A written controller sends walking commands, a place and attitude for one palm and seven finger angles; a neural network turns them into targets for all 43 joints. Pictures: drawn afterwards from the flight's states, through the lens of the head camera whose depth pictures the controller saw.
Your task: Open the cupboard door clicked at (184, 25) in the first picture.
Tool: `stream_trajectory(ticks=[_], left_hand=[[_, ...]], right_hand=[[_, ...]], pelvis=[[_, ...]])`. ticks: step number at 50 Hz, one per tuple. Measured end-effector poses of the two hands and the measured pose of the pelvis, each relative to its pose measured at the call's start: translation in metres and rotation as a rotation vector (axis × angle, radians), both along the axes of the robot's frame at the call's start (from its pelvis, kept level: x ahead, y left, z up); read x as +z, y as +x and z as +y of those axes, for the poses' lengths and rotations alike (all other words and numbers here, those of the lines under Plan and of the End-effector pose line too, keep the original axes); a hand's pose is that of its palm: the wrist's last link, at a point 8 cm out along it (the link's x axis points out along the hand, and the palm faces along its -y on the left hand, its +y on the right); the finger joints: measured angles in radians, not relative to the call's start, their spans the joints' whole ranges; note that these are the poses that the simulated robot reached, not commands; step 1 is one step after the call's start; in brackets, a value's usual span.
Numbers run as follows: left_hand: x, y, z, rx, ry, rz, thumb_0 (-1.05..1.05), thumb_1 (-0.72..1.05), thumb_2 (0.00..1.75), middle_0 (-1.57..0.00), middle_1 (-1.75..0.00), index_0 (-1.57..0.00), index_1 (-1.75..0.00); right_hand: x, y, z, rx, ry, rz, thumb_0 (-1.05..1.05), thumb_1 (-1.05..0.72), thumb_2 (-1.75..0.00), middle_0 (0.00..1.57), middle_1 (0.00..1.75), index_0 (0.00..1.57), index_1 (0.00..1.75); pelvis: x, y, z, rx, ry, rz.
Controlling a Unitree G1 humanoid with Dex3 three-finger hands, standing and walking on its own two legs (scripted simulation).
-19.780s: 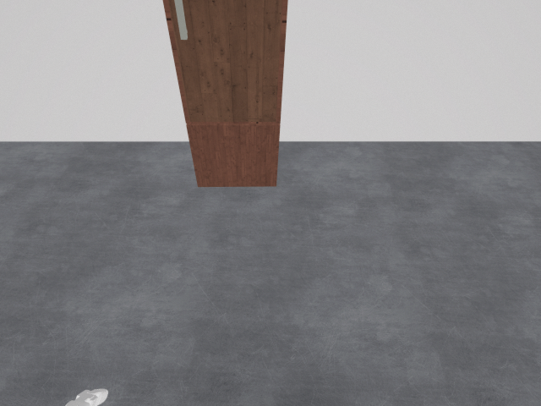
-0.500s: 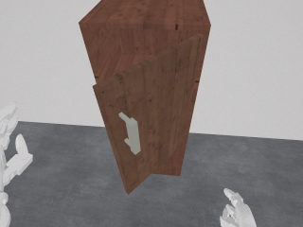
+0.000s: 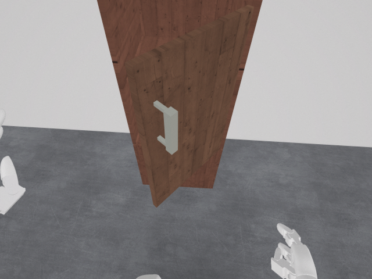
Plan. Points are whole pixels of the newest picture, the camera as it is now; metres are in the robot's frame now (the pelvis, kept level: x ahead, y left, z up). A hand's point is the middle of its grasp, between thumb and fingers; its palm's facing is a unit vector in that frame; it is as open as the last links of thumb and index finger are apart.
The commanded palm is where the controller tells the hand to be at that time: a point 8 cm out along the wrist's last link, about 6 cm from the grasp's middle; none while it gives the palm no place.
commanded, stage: step back with the hand held close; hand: left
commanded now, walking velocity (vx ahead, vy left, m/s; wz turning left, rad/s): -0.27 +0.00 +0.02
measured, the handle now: (165, 128) +0.41 +0.08 +0.09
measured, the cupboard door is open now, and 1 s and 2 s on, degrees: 49 49 49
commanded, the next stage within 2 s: stop stepping back and stand still in 0.50 s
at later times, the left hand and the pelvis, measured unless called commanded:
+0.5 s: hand (8, 242) +0.13 +0.23 +0.18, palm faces +0.39 -0.80 -0.46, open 7.4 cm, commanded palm +0.07 +0.27 +0.19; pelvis -0.08 -0.02 +0.01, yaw -2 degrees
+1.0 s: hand out of the picture +0.03 +0.19 +0.17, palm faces +0.35 -0.80 -0.49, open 7.4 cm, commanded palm -0.01 +0.24 +0.19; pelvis -0.17 -0.06 +0.01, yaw -3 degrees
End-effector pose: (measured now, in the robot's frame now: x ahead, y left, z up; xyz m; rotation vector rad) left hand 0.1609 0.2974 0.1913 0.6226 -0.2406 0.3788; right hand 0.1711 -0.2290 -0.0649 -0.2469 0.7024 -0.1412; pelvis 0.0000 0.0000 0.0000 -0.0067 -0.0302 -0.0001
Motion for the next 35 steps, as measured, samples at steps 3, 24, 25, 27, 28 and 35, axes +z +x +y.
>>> stream_trajectory(ticks=[3,24,25,27,28,35], left_hand=[[-0.002,-0.013,-0.003,0.014,-0.007,-0.024,0.01,0.89,0.90,-0.21,-0.30,-0.21,-0.31],[0.009,-0.067,-0.019,-0.043,-0.050,-0.061,0.01,0.89,0.90,-0.20,-0.30,-0.21,-0.31],[0.007,-0.069,-0.027,-0.060,-0.052,-0.053,0.01,0.89,0.90,-0.20,-0.30,-0.20,-0.31],[0.003,-0.073,-0.043,-0.105,-0.039,-0.036,0.01,0.89,0.90,-0.20,-0.30,-0.20,-0.31],[0.003,-0.075,-0.050,-0.129,-0.043,-0.022,0.01,0.89,0.90,-0.20,-0.30,-0.20,-0.31],[0.012,-0.091,-0.055,-0.175,0.015,0.025,0.01,0.89,0.90,-0.21,-0.30,-0.21,-0.31]], right_hand=[[-0.005,-0.009,0.001,0.016,0.009,-0.006,0.01,-0.90,-0.90,0.20,0.30,0.20,0.30],[-0.001,-0.099,-0.005,0.010,0.017,0.046,0.01,-0.90,-0.90,0.20,0.30,0.20,0.30],[-0.003,-0.100,-0.008,0.018,0.022,0.039,0.01,-0.90,-0.90,0.20,0.30,0.20,0.30],[-0.010,-0.104,-0.016,0.024,0.029,0.028,0.01,-0.90,-0.90,0.20,0.30,0.21,0.30],[-0.012,-0.107,-0.020,0.016,0.029,0.035,0.01,-0.90,-0.90,0.20,0.30,0.21,0.30],[0.004,-0.134,-0.045,-0.072,-0.013,0.032,0.01,-0.90,-0.90,0.20,0.30,0.20,0.30]], pelvis=[[-0.003,-0.010,-0.003,0.005,-0.007,-0.005],[0.008,-0.078,-0.017,-0.029,-0.035,0.088],[0.006,-0.084,-0.021,-0.034,-0.024,0.095],[0.000,-0.098,-0.027,-0.057,-0.006,0.101],[0.001,-0.104,-0.028,-0.061,-0.017,0.093],[0.008,-0.116,-0.034,-0.079,0.002,0.085]])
